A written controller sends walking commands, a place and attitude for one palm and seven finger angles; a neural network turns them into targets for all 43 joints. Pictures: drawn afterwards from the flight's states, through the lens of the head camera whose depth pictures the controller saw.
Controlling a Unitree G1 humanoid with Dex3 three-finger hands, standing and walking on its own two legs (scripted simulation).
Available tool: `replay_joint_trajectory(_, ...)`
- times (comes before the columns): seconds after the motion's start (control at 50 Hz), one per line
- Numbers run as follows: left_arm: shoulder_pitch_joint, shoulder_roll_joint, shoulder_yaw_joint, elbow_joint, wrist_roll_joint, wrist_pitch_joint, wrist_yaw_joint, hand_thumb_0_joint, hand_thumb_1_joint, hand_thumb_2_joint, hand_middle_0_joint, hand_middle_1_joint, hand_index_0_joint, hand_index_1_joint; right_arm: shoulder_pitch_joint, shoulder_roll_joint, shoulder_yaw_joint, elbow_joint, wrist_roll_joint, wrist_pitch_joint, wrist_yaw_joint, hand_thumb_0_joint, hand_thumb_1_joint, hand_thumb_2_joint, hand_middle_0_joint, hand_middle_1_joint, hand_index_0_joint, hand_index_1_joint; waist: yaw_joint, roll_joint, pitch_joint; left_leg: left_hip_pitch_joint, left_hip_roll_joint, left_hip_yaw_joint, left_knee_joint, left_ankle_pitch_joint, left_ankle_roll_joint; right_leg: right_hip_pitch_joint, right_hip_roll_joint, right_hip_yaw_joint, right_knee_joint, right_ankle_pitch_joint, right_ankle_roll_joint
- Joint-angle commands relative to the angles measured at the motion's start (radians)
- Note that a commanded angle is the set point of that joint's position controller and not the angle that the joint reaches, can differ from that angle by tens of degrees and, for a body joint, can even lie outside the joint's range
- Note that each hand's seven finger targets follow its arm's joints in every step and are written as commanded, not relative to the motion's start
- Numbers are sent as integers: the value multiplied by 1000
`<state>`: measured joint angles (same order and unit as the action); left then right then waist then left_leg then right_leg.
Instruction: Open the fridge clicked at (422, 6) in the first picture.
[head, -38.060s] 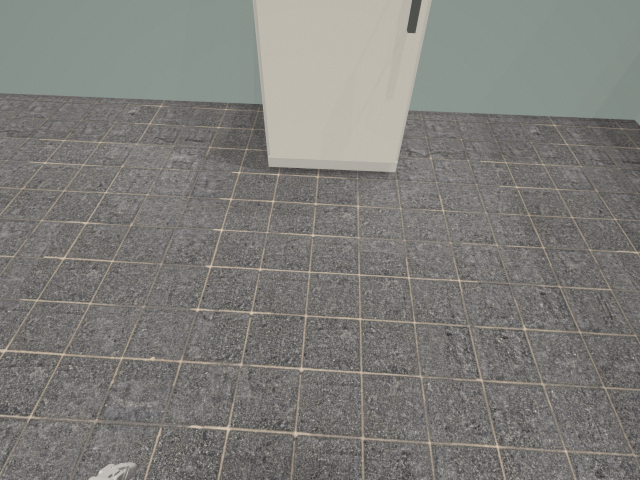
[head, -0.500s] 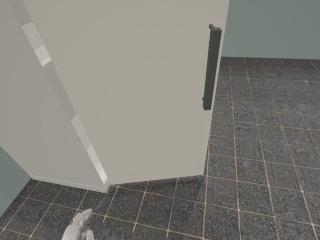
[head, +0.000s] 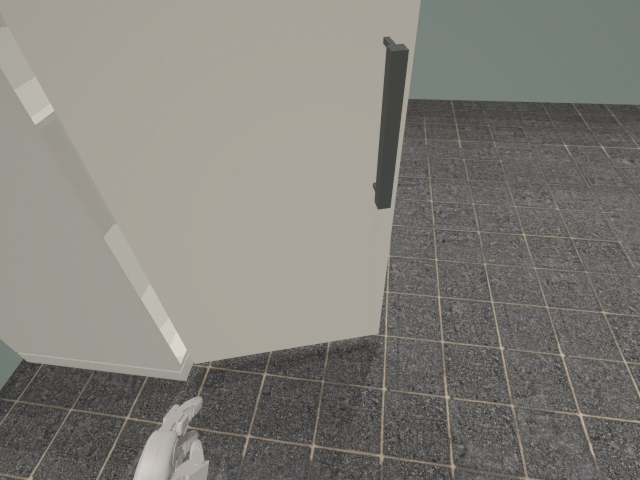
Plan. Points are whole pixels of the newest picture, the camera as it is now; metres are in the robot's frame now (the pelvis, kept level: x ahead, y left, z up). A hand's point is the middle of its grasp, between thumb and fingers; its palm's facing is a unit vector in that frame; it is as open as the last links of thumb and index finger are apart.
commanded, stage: stop stepping back and stand still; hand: right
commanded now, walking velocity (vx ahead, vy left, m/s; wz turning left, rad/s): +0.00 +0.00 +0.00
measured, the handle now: (385, 131) +0.69 -0.07 +0.11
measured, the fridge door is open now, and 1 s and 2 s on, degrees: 73 73 73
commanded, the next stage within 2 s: let the arm hang, fingers relaxed in 0.50 s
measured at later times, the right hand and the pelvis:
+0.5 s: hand (629, 310) +0.25 -0.27 +0.17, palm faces +0.36 +0.79 -0.49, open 7.4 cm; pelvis +0.04 -0.01 +0.01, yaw +1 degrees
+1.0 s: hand out of the picture +0.03 -0.19 -0.17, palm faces +0.04 +0.99 -0.17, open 6.9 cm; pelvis +0.03 -0.01 +0.01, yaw -1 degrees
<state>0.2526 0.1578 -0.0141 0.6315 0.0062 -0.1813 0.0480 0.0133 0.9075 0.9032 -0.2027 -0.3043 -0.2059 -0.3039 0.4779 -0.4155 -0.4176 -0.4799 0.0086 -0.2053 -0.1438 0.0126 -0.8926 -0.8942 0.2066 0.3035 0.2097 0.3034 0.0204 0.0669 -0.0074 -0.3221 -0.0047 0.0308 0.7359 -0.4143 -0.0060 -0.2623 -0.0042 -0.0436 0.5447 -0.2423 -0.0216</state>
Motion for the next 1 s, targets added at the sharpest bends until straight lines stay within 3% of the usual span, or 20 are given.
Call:
replay_joint_trajectory(0.0, -101, 163, 63, -158, -4, -17, 7, 0, 900, 900, -200, -300, -200, -300, 3, -181, -144, -178, 5, -82, -10, 0, -900, -900, 200, 300, 200, 300, -15, -73, 9, 220, 73, -151, -406, 65, 61, -222, -60, 58, -37, -235, -28)
replay_joint_trajectory(0.02, -92, 161, 63, -166, 0, -14, 9, 0, 900, 900, -200, -300, -200, -300, 14, -180, -147, -131, 14, -78, -7, 0, -900, -900, 200, 300, 200, 300, -6, -2, 20, 138, 194, -337, -477, 46, 115, -202, -21, 40, 85, -175, -12)
replay_joint_trajectory(0.04, -82, 149, 59, -143, -8, -13, 5, 0, 900, 900, -200, -300, -200, -300, -52, -183, -141, -134, 23, -73, -7, 0, -900, -900, 200, 300, 200, 300, -6, 65, -12, 69, 258, -429, -518, -45, 142, -141, -1, 29, 162, -174, -1)
replay_joint_trajectory(0.06, -67, 153, 70, -136, -13, -5, 7, 0, 900, 900, -200, -300, -200, -300, -44, -156, -119, -120, 24, -67, -8, 0, -900, -900, 200, 300, 200, 300, -10, 85, -9, 64, 272, -438, -517, 3, 163, -111, -11, 40, 183, -127, 0)
replay_joint_trajectory(0.08, -71, 153, 64, -136, -12, -4, 6, 0, 900, 900, -200, -300, -200, -300, -50, -155, -115, -134, 23, -67, -13, 0, -900, -900, 200, 300, 200, 300, -6, 72, -29, 97, 258, -375, -462, 134, 164, -75, -22, 50, 103, -86, -2)
replay_joint_trajectory(0.12, -103, 156, 51, -135, -8, -7, 20, 0, 900, 900, -200, -300, -200, -300, -63, -158, -107, -142, 23, -69, -17, 0, -900, -900, 200, 300, 200, 300, -6, -14, -56, 90, 169, -211, -339, 281, 88, 64, -39, 60, -100, 53, -12)
replay_joint_trajectory(0.14, -111, 168, 55, -137, -7, -10, 26, 0, 900, 900, -200, -300, -200, -300, -58, -147, -95, -158, 23, -75, -16, 0, -900, -900, 200, 300, 200, 300, -17, -90, -72, 102, 105, -155, -291, 306, 52, 100, -81, 103, -147, 156, -22)
replay_joint_trajectory(0.18, -128, 168, 48, -143, -9, -6, 32, 0, 900, 900, -200, -300, -200, -300, -61, -163, -100, -174, 14, -77, -18, 0, -900, -900, 200, 300, 200, 300, -26, -184, -75, 108, 39, -74, -235, 294, 10, 95, -146, 198, -195, 232, -40)
replay_joint_trajectory(0.22, -149, 165, 43, -154, -9, -9, 36, 0, 900, 900, -200, -300, -200, -300, -81, -181, -106, -205, 8, -80, -20, 0, -900, -900, 200, 300, 200, 300, -34, -185, -56, 140, 24, -44, -228, 312, 2, 62, -158, 213, -212, 278, -39)
replay_joint_trajectory(0.36, -121, 166, 56, -174, -15, 6, 19, 0, 900, 900, -200, -300, -200, -300, 69, -177, -138, -227, 27, -86, -18, 0, -900, -900, 200, 300, 200, 300, -26, -158, -151, 248, 53, -67, -254, 562, 28, 80, -98, 105, -115, 436, 9)
replay_joint_trajectory(0.56, -136, 169, 57, -186, -23, 37, 38, 0, 900, 900, -200, -300, -200, -300, 56, -157, -119, -170, 44, -69, -16, 0, -900, -900, 200, 300, 200, 300, -19, -122, -125, 207, 67, -95, -295, 525, 24, 68, -90, 96, -129, 314, 3)
replay_joint_trajectory(0.58, -193, 343, 100, 23, -36, -11, -53, 0, 900, 900, -200, -300, -200, -300, -35, -2, 309, 571, -38, 80, 122, 0, -900, -900, 200, 300, 200, 300, 26, -109, -27, 52, 140, -32, -156, 580, 39, 6, -99, 98, 26, 424, -2)
replay_joint_trajectory(0.6, -114, 299, 107, 33, -25, 59, -57, 0, 900, 900, -200, -300, -200, -300, -37, 17, 284, 606, -42, 166, 141, 0, -900, -900, 200, 300, 200, 300, 8, -93, -102, 36, 129, -79, -189, 431, 46, 29, -111, 105, -2, 366, 0)
replay_joint_trajectory(0.62, -95, 261, 98, 43, -12, 80, -53, 0, 900, 900, -200, -300, -200, -300, -60, 53, 305, 648, -48, 182, 144, 0, -900, -900, 200, 300, 200, 300, -2, -35, -121, 26, 121, -60, -184, 351, 47, 18, -118, 120, 8, 313, -16)
replay_joint_trajectory(0.66, -97, 252, 73, 38, 5, 112, -49, 0, 900, 900, -200, -300, -200, -300, -116, 42, 319, 751, -47, 193, 147, 0, -900, -900, 200, 300, 200, 300, -12, 55, -88, 44, 114, -65, -207, 252, 46, -64, -110, 165, -22, 170, -48)
replay_joint_trajectory(0.7, -98, 248, 66, 61, 16, 134, -45, 0, 900, 900, -200, -300, -200, -300, -188, 25, 332, 876, -47, 198, 146, 0, -900, -900, 200, 300, 200, 300, -6, 154, -43, 18, 141, -119, -269, 239, 72, -57, -69, 155, -7, 113, -41)
replay_joint_trajectory(0.74, -77, 203, 51, 99, 23, 159, -45, 0, 900, 900, -200, -300, -200, -300, -234, 37, 355, 1006, -41, 211, 139, 0, -900, -900, 200, 300, 200, 300, 2, 88, -3, 3, 154, -138, -300, 227, 84, -39, -46, 136, -24, 101, -30)
replay_joint_trajectory(0.8, -78, 183, 32, 170, 26, 173, -38, 0, 900, 900, -200, -300, -200, -300, -253, 55, 376, 1185, -32, 215, 133, 0, -900, -900, 200, 300, 200, 300, -11, -57, 14, 50, 109, -126, -320, 182, 63, -28, -58, 152, -113, 97, -31)
replay_joint_trajectory(0.9, -26, 137, 25, 283, 23, 171, -19, 0, 900, 900, -200, -300, -200, -300, -183, 107, 373, 1394, -24, 205, 127, 0, -900, -900, 200, 300, 200, 300, -28, -252, -34, 166, 94, -103, -360, 221, 62, -11, -70, 145, -165, 63, -31)
replay_joint_trajectory(0.98, 44, 121, 26, 345, 16, 178, -12, 0, 900, 900, -200, -300, -200, -300, -169, 127, 390, 1481, -18, 202, 126, 0, -900, -900, 200, 300, 200, 300, -19, -164, -5, 155, 91, -93, -397, 207, 64, 2, -79, 146, -183, 34, -32)
